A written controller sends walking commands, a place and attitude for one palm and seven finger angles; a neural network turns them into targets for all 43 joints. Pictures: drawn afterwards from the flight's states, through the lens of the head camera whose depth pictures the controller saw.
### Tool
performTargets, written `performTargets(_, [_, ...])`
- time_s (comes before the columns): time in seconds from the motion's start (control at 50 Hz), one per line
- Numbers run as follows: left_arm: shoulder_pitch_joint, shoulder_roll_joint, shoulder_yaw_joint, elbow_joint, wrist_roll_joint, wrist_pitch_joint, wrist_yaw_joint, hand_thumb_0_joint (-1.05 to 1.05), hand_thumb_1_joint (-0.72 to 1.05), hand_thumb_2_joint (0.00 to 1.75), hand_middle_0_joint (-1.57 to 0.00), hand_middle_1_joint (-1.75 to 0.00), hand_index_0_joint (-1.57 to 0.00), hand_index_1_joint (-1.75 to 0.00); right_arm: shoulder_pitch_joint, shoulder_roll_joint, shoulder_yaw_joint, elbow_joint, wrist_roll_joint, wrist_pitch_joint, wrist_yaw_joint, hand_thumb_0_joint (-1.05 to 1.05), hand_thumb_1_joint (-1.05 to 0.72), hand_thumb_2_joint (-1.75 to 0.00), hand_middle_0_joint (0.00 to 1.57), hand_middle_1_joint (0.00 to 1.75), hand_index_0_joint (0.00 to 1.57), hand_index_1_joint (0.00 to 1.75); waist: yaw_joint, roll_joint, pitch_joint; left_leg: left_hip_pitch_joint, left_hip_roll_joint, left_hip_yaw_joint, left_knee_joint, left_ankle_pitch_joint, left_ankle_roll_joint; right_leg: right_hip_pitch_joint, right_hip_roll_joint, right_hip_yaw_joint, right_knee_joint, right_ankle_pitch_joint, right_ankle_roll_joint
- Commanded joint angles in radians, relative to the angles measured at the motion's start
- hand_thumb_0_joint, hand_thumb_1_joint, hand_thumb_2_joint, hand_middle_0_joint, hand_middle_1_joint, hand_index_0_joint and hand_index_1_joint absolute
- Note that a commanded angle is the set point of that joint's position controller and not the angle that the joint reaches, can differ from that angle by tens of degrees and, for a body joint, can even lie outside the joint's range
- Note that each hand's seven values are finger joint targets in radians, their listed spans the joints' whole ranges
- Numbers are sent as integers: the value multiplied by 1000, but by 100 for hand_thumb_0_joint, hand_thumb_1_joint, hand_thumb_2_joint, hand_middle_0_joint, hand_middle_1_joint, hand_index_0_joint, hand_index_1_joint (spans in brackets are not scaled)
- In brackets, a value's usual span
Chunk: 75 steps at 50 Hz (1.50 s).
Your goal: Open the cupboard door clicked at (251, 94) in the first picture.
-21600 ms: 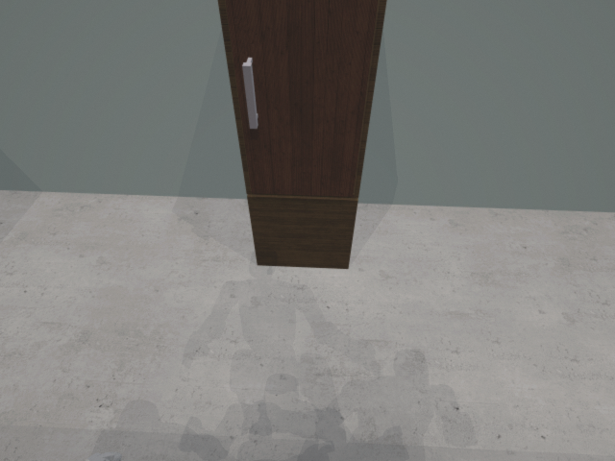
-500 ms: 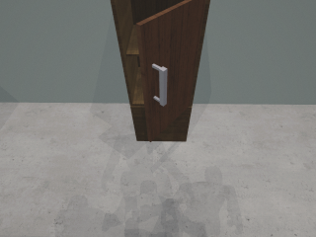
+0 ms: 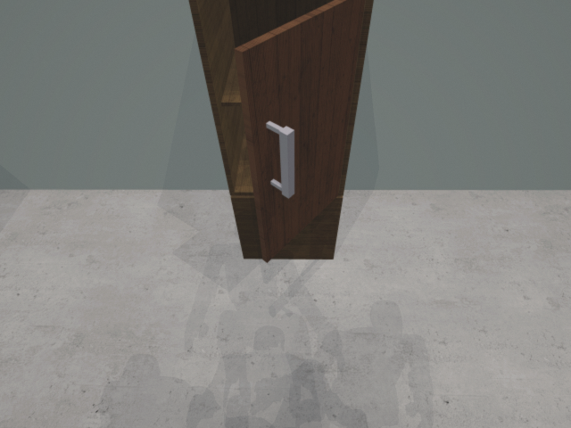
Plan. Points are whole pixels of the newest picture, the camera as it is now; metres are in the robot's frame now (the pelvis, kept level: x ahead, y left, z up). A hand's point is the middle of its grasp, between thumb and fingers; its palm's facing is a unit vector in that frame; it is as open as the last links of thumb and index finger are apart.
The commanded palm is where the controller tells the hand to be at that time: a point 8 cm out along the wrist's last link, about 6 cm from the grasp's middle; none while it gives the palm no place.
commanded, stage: walk to a spot facing it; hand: left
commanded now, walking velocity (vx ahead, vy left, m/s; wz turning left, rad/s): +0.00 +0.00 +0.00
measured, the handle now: (280, 161) +0.60 +0.05 +0.01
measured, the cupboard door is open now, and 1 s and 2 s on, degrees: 50 50 50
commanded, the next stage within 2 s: none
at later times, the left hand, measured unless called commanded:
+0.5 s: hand out of the picture +0.08 +0.20 -0.18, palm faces -0.12 -0.96 -0.25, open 7.4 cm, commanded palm none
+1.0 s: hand out of the picture +0.15 +0.15 -0.18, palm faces -0.38 -0.90 -0.23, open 7.4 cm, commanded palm none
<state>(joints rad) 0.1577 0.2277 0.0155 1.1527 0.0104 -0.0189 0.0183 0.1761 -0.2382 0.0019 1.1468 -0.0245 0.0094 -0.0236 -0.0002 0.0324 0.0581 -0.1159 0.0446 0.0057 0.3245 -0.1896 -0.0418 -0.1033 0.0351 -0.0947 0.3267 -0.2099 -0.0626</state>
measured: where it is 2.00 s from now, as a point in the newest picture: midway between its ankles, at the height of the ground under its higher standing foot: outside the picture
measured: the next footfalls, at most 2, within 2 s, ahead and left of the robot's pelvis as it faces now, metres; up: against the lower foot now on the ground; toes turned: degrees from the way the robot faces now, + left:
left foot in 0.88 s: +0.06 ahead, +0.12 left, +0.00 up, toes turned -23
right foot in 1.12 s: -0.04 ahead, -0.15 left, +0.00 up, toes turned -35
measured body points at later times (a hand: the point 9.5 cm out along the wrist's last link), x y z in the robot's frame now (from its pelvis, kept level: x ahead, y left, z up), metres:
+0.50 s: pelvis -0.02 +0.00 -0.01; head +0.03 -0.02 +0.43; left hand +0.09 +0.25 -0.16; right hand -0.05 -0.24 -0.18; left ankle -0.01 +0.15 -0.75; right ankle -0.05 -0.08 -0.72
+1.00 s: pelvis -0.02 -0.01 -0.01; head +0.04 -0.02 +0.43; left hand +0.17 +0.20 -0.16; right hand -0.04 -0.28 -0.15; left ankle +0.03 +0.13 -0.75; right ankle -0.08 -0.10 -0.69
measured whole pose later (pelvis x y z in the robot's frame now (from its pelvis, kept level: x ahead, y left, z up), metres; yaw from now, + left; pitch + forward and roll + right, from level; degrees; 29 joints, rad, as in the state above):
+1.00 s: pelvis -0.02 -0.01 -0.01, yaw -27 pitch +2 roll -1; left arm 0.13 0.26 0.10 0.91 0.02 0.06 -0.03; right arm 0.15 -0.20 -0.02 0.88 -0.04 0.01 -0.04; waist 0.04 -0.02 0.11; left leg -0.25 0.09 0.03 0.52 -0.30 -0.05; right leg -0.50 0.04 0.01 1.02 -0.50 0.03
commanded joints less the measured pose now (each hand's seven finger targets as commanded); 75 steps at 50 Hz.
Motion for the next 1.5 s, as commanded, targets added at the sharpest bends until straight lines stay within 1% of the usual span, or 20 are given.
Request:
performTargets(0.0, [25,172,30,-42,-5,-11,15,0,90,90,-20,-30,-20,-30,42,-121,-25,-35,5,-13,-10,0,-90,-90,20,30,20,30,-5,-41,-44,-1,64,-44,-15,171,51,17,-164,126,-57,265,20])
performTargets(0.26, [37,146,82,-143,8,51,1,0,90,90,-20,-30,-20,-30,121,-72,-66,-111,6,19,-35,0,-90,-90,20,30,20,30,-23,-61,-33,-55,83,57,164,-4,40,-144,-165,274,60,256,-38])
performTargets(0.38, [-18,77,88,-224,6,72,-25,0,90,90,-20,-30,-20,-30,137,-142,-80,-159,-13,-5,-43,0,-90,-90,20,30,20,30,-15,180,-18,-22,385,-170,-54,206,239,-366,-38,125,658,-342,43])
performTargets(0.48, [100,72,92,-214,7,57,-40,0,90,90,-20,-30,-20,-30,40,-171,-93,-207,-11,-1,-32,0,-90,-90,20,30,20,30,56,77,-58,-108,260,67,182,237,108,-107,-45,42,264,-92,44])
performTargets(0.5, [149,137,106,-202,15,49,-32,0,90,90,-20,-30,-20,-30,18,-143,-95,-226,1,7,-28,0,-90,-90,20,30,20,30,76,-98,-39,-224,162,128,353,23,42,-29,-119,188,80,126,10])
performTargets(0.52, [167,247,128,-203,22,42,-15,0,90,90,-20,-30,-20,-30,2,-66,-86,-269,11,11,-16,0,-90,-90,20,30,20,30,76,-370,-30,-424,9,174,600,-403,-15,17,-378,574,-44,322,-109])
performTargets(0.54, [183,277,125,-214,8,45,-10,0,90,90,-20,-30,-20,-30,-6,-95,-86,-273,14,23,-13,0,-90,-90,20,30,20,30,98,-284,-47,-410,20,38,761,-462,0,-57,-413,617,-55,204,-196])
performTargets(0.6, [41,181,114,-260,17,46,11,0,90,90,-20,-30,-20,-30,-21,-83,-87,-270,11,20,-14,0,-90,-90,20,30,20,30,18,-244,-67,-424,44,-28,809,-304,-3,-78,-281,508,19,252,-163])
performTargets(0.8, [8,185,112,-287,10,53,-3,0,90,90,-20,-30,-20,-30,64,-71,-80,-273,26,-1,-25,0,-90,-90,20,30,20,30,-38,-159,-121,-36,-15,-1,131,-84,10,-190,-150,495,128,300,-52])
performTargets(0.84, [13,89,89,-331,-6,55,-24,0,90,90,-20,-30,-20,-30,83,-227,-101,-287,-3,-17,-34,0,-90,-90,20,30,20,30,-37,301,-99,134,388,-401,-83,63,167,-503,54,217,456,-297,69])
performTargets(0.88, [-24,129,99,-345,17,51,-36,0,90,90,-20,-30,-20,-30,62,-217,-93,-311,-18,-20,-34,0,-90,-90,20,30,20,30,-24,118,-80,-23,438,-388,-32,236,269,-488,-6,168,779,-373,95])
performTargets(0.94, [-28,94,90,-332,8,59,-52,0,90,90,-20,-30,-20,-30,4,-167,-83,-325,-19,-17,-32,0,-90,-90,20,30,20,30,8,179,-60,2,268,-62,74,518,173,-472,-39,99,763,-299,113])
performTargets(1.06, [57,114,90,-314,5,45,-62,0,90,90,-20,-30,-20,-30,24,-209,-102,-323,-3,-2,-19,0,-90,-90,20,30,20,30,34,143,-122,-84,224,66,280,360,70,-74,-5,-13,202,-6,67])
performTargets(1.1, [185,317,129,-281,18,32,-31,0,90,90,-20,-30,-20,-30,-38,-90,-79,-394,20,2,-7,0,-90,-90,20,30,20,30,98,-361,-141,-472,7,142,724,-465,-33,145,-416,570,28,598,-132])
performTargets(1.14, [125,280,125,-300,12,43,-13,0,90,90,-20,-30,-20,-30,-61,-115,-79,-377,21,15,-14,0,-90,-90,20,30,20,30,75,-289,-106,-497,45,-27,868,-419,-17,8,-353,587,20,281,-199])
performTargets(1.2, [25,210,105,-329,18,45,0,0,90,90,-20,-30,-20,-30,-32,-96,-74,-343,16,16,-7,0,-90,-90,20,30,20,30,20,-209,-125,-388,43,-6,761,-306,-26,-70,-260,439,62,335,-147])
performTargets(1.36, [-28,189,100,-330,6,55,-14,0,90,90,-20,-30,-20,-30,136,-90,-70,-289,19,-5,-15,0,-90,-90,20,30,20,30,-56,-125,-132,5,3,12,136,-103,4,-292,-146,451,111,-22,-44])
performTargets(1.4, [-54,99,78,-387,-1,58,-38,0,90,90,-20,-30,-20,-30,220,-267,-99,-290,-20,-19,-28,0,-90,-90,20,30,20,30,-91,325,-78,98,449,-524,-176,-486,187,-612,66,127,557,-434,71])
performTargets(1.42, [-125,136,93,-413,8,44,-57,0,90,90,-20,-30,-20,-30,197,-282,-102,-299,-18,-25,-29,0,-90,-90,20,30,20,30,-85,160,-19,-32,506,-549,-201,-486,261,-608,-38,165,698,-363,71])
performTargets(1.48, [-102,87,90,-364,18,38,-85,0,90,90,-20,-30,-20,-30,111,-180,-77,-305,-19,-46,-18,0,-90,-90,20,30,20,30,-18,163,-9,-25,308,-193,-107,-176,163,-582,-81,103,753,-202,88])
